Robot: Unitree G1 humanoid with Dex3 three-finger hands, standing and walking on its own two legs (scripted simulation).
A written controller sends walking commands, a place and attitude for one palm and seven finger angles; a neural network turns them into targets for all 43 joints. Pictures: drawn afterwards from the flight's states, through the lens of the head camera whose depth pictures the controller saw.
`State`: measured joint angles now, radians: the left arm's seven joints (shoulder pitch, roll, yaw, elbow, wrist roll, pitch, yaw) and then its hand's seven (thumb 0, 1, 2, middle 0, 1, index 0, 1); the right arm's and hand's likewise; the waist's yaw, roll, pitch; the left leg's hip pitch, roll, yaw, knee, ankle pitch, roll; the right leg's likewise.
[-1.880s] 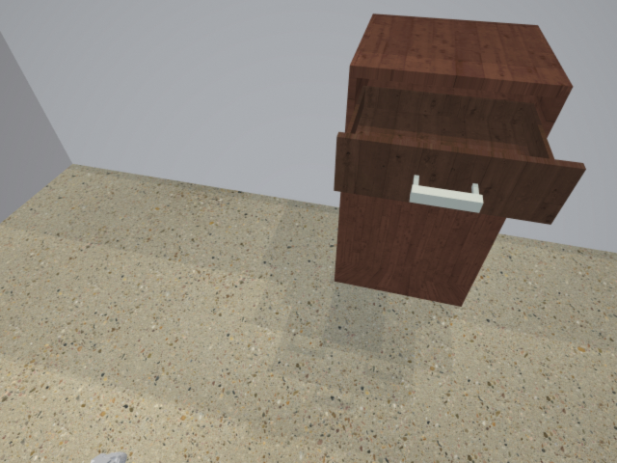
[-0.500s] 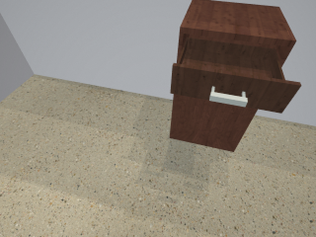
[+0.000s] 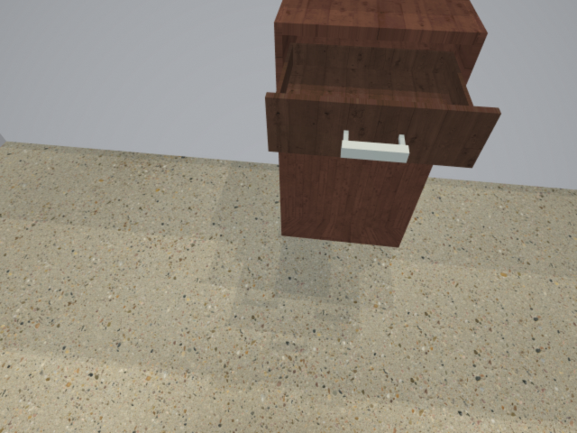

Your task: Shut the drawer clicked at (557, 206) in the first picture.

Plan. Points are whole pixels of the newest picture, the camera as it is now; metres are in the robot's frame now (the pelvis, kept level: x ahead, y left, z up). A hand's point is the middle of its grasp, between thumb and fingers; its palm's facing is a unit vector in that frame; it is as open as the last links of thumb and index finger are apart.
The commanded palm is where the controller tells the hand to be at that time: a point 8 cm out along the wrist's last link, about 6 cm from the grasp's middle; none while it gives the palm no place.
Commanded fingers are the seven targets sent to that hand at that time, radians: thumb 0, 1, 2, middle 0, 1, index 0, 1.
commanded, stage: walk to a spot facing it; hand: left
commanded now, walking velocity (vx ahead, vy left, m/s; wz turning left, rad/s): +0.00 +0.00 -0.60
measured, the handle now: (373, 144) +0.65 -0.12 +0.02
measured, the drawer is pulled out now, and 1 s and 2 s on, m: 0.28 0.28 0.28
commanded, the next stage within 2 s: none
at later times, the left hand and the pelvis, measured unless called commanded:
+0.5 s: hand out of the picture +0.06 +0.17 -0.14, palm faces -0.14 -0.95 -0.27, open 7.4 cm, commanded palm none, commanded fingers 0.00 0.90 0.90 -0.20 -0.30 -0.20 -0.30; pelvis -0.02 -0.02 +0.01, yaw -14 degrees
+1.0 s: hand (174, 428) +0.15 +0.20 -0.16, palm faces -0.50 -0.84 -0.22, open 7.4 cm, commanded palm none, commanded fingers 0.00 0.90 0.90 -0.20 -0.30 -0.20 -0.30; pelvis -0.03 +0.04 +0.01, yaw -34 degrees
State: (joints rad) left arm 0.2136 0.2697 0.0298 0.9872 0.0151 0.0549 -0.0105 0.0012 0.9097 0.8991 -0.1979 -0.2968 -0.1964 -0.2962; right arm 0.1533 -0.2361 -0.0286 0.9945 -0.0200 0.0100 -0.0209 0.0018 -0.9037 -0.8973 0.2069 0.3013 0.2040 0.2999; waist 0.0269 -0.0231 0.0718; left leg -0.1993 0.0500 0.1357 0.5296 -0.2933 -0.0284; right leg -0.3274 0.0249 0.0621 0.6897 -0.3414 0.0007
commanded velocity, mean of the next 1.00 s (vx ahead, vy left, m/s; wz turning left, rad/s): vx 0.00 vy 0.00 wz -0.60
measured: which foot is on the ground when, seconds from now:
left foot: down 0.00-0.08, up 0.10-0.70, down 0.72-1.00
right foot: down 0.00-0.72, up 0.74-1.00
